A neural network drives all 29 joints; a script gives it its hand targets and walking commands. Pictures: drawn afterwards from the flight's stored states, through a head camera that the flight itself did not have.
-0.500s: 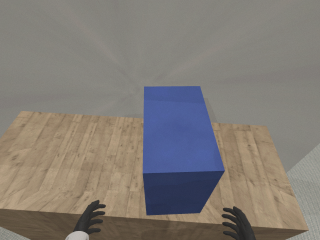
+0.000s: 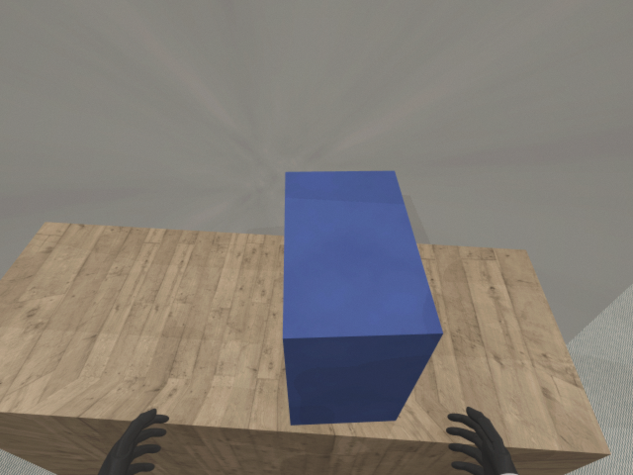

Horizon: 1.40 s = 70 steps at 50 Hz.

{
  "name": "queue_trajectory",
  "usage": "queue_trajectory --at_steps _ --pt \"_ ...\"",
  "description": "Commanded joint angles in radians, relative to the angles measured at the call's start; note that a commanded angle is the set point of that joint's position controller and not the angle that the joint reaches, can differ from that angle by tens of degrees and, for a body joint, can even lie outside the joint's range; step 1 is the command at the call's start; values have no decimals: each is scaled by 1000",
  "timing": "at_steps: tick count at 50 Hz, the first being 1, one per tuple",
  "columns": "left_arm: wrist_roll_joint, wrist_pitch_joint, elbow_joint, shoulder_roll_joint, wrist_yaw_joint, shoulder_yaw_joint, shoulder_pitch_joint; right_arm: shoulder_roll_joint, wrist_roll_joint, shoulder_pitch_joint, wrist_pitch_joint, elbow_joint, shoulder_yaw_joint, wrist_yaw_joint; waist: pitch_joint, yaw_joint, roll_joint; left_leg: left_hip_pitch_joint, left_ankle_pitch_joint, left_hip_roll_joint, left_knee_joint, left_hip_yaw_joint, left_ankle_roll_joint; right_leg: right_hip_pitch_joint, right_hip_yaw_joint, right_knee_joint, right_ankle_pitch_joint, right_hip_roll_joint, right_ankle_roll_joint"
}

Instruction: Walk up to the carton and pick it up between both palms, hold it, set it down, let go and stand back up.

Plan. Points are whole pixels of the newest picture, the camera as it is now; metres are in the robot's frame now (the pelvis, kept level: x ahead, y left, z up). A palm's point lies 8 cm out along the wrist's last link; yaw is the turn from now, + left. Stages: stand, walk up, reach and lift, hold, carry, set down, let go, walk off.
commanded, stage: stand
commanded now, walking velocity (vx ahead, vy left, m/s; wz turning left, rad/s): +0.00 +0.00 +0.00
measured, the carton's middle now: (341, 299) +0.38 -0.02 -0.03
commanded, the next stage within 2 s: none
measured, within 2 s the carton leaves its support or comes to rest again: neither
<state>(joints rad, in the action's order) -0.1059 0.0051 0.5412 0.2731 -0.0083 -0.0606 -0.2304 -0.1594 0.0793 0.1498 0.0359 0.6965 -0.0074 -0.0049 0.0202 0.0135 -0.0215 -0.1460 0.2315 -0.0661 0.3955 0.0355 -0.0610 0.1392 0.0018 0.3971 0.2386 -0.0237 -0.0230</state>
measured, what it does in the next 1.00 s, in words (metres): stands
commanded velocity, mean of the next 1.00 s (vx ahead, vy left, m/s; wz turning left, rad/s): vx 0.00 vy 0.00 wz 0.00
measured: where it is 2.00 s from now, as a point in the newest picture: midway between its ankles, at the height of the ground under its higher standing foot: outside the picture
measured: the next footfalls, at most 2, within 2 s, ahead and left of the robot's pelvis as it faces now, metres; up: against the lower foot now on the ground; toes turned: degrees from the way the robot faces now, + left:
none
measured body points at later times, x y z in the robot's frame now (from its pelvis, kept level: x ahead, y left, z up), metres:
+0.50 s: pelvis +0.00 +0.00 +0.00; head +0.00 +0.00 +0.45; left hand +0.15 +0.27 -0.08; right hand +0.17 -0.22 -0.09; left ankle -0.01 +0.16 -0.74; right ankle -0.02 -0.11 -0.74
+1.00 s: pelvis -0.01 +0.00 +0.00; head -0.01 -0.01 +0.45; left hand +0.14 +0.27 -0.07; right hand +0.16 -0.23 -0.10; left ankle -0.01 +0.16 -0.74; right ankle -0.02 -0.11 -0.74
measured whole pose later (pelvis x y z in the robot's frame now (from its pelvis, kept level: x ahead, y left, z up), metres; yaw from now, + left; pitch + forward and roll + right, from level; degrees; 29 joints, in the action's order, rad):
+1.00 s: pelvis -0.01 +0.00 +0.00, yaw +0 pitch -2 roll +0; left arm -0.11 0.03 0.56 0.29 0.00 -0.06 -0.27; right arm -0.21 0.08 0.15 0.03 0.69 -0.01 -0.02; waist 0.02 0.01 0.02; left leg -0.15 0.22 -0.06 0.41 0.04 -0.06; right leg 0.14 0.00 0.42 0.24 -0.02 -0.02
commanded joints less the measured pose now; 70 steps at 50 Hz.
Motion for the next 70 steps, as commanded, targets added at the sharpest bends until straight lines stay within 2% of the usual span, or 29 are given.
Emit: queue_trajectory --at_steps 1,4,5,6,14,17,19,20,21,23,24,25,28,34,35,36,38,40,41,43,45,47,51,53,57,60,65,68,70 --pt "67 45 32 208 -1 -69 7 -332 -144 -19 -2 -67 103 27 -74 12 55 -41 -172 -28 51 9 93 -17 65 -11 -211 117 -19" --pt "72 46 28 233 3 -72 30 -329 -142 -22 0 -78 99 20 -75 -1 43 -30 -131 -16 33 -5 83 6 73 -21 -156 113 -15" --pt "79 43 22 218 -2 -66 9 -342 -140 -16 -2 -81 108 25 -32 0 158 -63 -140 -5 27 -10 90 -1 86 -24 -232 131 -14" --pt "67 45 29 227 -1 -64 15 -317 -137 -14 -7 -68 95 23 -50 -13 82 -38 -129 -23 21 3 90 1 66 -14 -208 112 -12" --pt "78 49 36 224 3 -63 -21 -339 -134 -8 0 -77 97 21 -47 9 48 -38 -169 -36 30 18 96 -2 49 1 -204 112 -24" --pt "71 47 41 243 -1 -77 3 -316 -139 -13 2 -86 91 15 -71 -8 110 -5 -145 -25 34 -1 90 23 67 -23 -159 111 -12" --pt "80 50 25 236 2 -68 20 -326 -136 -15 5 -87 96 19 -61 1 54 -37 -155 -26 29 10 88 8 64 -17 -161 117 -17" --pt "79 50 34 227 9 -63 8 -333 -133 14 0 -64 87 15 -41 -26 128 -50 -95 -24 21 8 94 27 79 -23 -152 126 -20" --pt "86 55 36 226 13 -56 -12 -328 -140 -14 0 -71 91 14 -56 8 68 -39 -86 -27 3 17 90 13 66 -10 -104 118 -13" --pt "90 55 49 212 11 -54 -39 -358 -140 -9 -2 -56 101 17 -45 19 88 -57 -129 -34 29 20 101 1 71 -17 -157 131 -23" --pt "76 49 58 236 6 -64 -18 -351 -136 12 -2 -53 96 20 -23 -17 84 -45 -130 -25 13 14 86 37 76 -22 -139 124 -18" --pt "87 46 31 204 9 -62 -12 -367 -141 -34 2 -75 104 20 -19 13 114 -47 -125 -29 38 4 86 37 74 -23 -138 125 -11" --pt "86 59 55 234 7 -60 -13 -357 -134 19 -2 -48 104 18 -47 -4 45 -35 -143 -37 32 29 94 23 86 -25 -160 137 -19" --pt "86 51 54 203 2 -53 -49 -333 -139 -3 5 -54 89 14 -34 10 135 -19 -169 -32 31 3 88 45 71 -20 -191 131 -21" --pt "81 54 45 244 3 -64 -45 -330 -140 22 2 -48 90 15 -9 5 66 -29 -163 -42 28 19 93 36 77 -11 -181 120 -27" --pt "96 54 66 247 10 -61 -45 -358 -132 -13 5 -53 99 16 -11 13 113 -28 -169 -38 23 21 99 27 82 5 -191 130 -23" --pt "84 55 43 248 10 -63 -21 -344 -127 -2 0 -55 94 17 -97 -12 44 16 -196 -37 34 14 95 7 54 7 -224 116 -23" --pt "85 62 46 232 12 -64 -26 -337 -133 -19 4 -74 104 13 -27 4 153 -15 -221 -34 38 -1 94 18 93 -9 -254 138 -28" --pt "89 62 51 250 14 -72 -15 -356 -123 56 1 -45 107 15 -64 -36 69 8 -170 -32 31 7 87 25 78 -4 -214 134 -33" --pt "93 60 41 226 11 -63 -33 -370 -135 1 -2 -51 114 14 -12 2 113 -12 -191 -38 25 14 97 35 87 -10 -220 129 -25" --pt "85 56 45 245 11 -67 -2 -367 -136 -19 2 -58 108 11 -14 -8 24 -3 -183 -38 37 3 76 60 53 -8 -204 117 -24" --pt "85 63 58 252 11 -64 -43 -346 -131 0 2 -65 108 8 -70 -4 91 22 -173 -30 51 0 80 31 62 -21 -179 129 -19" --pt "89 64 36 251 0 -57 -27 -337 -126 33 -12 -37 96 13 -34 -12 34 -5 -87 -29 43 11 93 73 90 -38 -100 141 -34" --pt "82 62 41 271 -1 -63 2 -323 -135 19 -5 -52 88 7 26 -31 51 -18 -63 -17 22 0 88 118 105 -47 -68 131 -25" --pt "94 63 65 271 8 -60 -38 -367 -134 -3 -1 -34 96 6 -45 15 115 -20 -70 -28 -16 27 91 28 84 -26 -77 129 -22" --pt "82 58 54 270 7 -63 11 -372 -130 -1 -3 -48 108 11 -27 -26 54 9 -116 -32 31 8 87 62 89 -45 -98 127 -27" --pt "101 60 74 266 2 -64 -54 -364 -131 -5 3 -29 97 -1 10 -12 113 -30 -125 -45 9 22 95 56 83 -10 -135 130 -24" --pt "100 62 76 271 7 -62 -36 -360 -134 -32 2 -32 90 6 -44 -5 44 23 -131 -33 17 15 82 56 72 -32 -125 124 -19" --pt "99 55 69 253 8 -63 -35 -367 -128 -12 5 -34 91 12 -4 -14 100 -13 -113 -36 10 9 81 77 89 -26 -106 126 -14"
